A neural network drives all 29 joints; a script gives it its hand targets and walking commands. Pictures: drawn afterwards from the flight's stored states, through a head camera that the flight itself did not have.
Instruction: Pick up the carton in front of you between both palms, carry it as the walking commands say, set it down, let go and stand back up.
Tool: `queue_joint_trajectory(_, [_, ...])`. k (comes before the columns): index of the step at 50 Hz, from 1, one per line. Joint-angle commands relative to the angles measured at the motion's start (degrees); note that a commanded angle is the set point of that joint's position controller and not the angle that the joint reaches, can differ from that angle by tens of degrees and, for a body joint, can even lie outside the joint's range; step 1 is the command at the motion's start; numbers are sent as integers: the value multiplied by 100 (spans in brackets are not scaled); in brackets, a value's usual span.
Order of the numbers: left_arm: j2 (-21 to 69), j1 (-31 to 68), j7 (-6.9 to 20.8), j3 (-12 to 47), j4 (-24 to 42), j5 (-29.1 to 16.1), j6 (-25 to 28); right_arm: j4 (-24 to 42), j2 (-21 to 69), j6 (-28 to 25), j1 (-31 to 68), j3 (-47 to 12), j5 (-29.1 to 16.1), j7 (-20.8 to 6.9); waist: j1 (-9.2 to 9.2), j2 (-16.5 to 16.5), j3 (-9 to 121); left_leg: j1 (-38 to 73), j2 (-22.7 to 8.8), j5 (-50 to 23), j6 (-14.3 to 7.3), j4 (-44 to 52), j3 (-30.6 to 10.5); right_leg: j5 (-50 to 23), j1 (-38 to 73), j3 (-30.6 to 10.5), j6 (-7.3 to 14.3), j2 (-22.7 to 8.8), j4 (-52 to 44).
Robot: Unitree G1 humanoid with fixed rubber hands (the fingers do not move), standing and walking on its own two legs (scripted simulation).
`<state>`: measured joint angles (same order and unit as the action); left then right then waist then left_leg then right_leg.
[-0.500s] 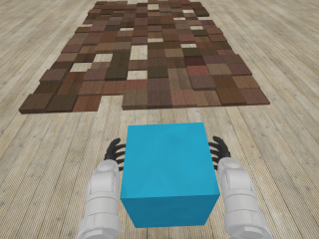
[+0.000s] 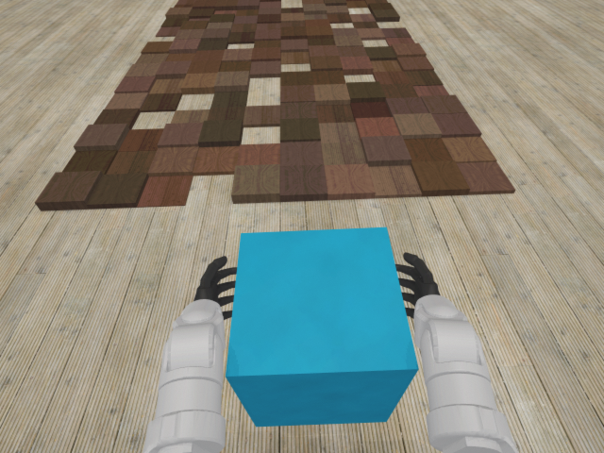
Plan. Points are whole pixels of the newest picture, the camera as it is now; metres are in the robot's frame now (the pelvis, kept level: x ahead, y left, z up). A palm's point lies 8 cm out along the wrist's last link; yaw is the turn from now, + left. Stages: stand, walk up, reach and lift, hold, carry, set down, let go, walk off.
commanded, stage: reach and lift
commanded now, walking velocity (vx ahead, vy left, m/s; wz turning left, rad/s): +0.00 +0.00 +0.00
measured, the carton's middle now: (317, 332) +0.29 +0.00 -0.04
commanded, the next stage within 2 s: hold in 0.32 s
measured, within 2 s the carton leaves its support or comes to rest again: neither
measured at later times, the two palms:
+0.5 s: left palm (204, 308) +0.28 +0.15 +0.05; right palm (431, 304) +0.28 -0.15 +0.05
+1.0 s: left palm (204, 310) +0.28 +0.15 +0.05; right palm (432, 306) +0.28 -0.15 +0.05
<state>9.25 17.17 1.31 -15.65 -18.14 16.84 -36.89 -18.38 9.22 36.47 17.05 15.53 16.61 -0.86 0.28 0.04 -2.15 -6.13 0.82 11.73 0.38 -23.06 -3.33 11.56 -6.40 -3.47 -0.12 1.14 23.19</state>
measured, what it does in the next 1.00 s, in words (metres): stands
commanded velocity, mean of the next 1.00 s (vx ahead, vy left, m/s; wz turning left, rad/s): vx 0.00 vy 0.00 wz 0.00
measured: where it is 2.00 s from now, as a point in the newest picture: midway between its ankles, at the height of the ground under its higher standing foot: outside the picture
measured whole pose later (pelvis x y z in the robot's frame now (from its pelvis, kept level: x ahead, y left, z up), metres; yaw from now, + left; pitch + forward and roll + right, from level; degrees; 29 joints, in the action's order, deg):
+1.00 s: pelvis -0.01 +0.00 +0.00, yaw +0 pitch -9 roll +0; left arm 9.2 17.1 1.1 -14.6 -13.6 15.8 -43.1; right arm -13.8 9.2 42.8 17.0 14.5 15.7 -0.7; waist 0.0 0.0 -3.2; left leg -2.7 0.9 11.0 0.4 -22.2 -3.7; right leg 10.9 -2.9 -3.3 -0.1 1.1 22.4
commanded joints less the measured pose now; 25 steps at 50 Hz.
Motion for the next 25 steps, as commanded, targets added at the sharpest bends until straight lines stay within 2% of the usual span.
queue_joint_trajectory(1, [5226, 2503, 1236, 3082, 158, -1289, 115, 161, 5310, -74, 2520, -3075, -1300, -1250, -1, 6, 1614, 460, 432, -1238, -21, 300, -84, -1246, 511, -100, -10, 402, -313])
queue_joint_trajectory(8, [5158, 2340, 1219, 3189, 412, -1365, 26, 403, 5277, 24, 2335, -3175, -1373, -1219, -7, 6, 1563, 528, 454, -1399, -15, 349, -103, -1427, 612, -120, -27, 410, -366])
queue_joint_trajectory(16, [5129, 2381, 1205, 3279, 577, -1429, -80, 576, 5228, 135, 2383, -3263, -1431, -1201, -16, 0, 1493, 541, 450, -1262, -26, 375, -120, -1275, 614, -115, -21, 410, -389])
queue_joint_trajectory(21, [5137, 2146, 1137, 3654, 1130, -1661, -301, 1151, 5126, 351, 2160, -3614, -1642, -1161, -45, -12, 1723, 778, 435, -1693, 0, 448, -177, -1675, 863, -148, -39, 419, -459])
queue_joint_trajectory(25, [4874, 1988, 1074, 3353, 968, -1486, -516, 990, 4828, 564, 2034, -3330, -1486, -1137, -40, -3, 1056, 555, 412, -996, -20, 600, -125, -976, 649, -101, -2, 395, -578])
